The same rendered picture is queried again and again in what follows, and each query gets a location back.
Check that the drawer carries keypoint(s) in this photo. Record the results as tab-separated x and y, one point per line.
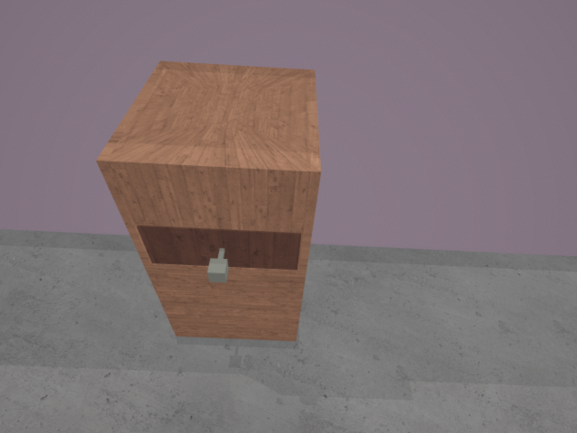
243	248

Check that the handle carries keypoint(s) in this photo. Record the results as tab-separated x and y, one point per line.
218	268

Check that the cabinet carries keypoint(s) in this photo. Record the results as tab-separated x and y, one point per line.
221	147

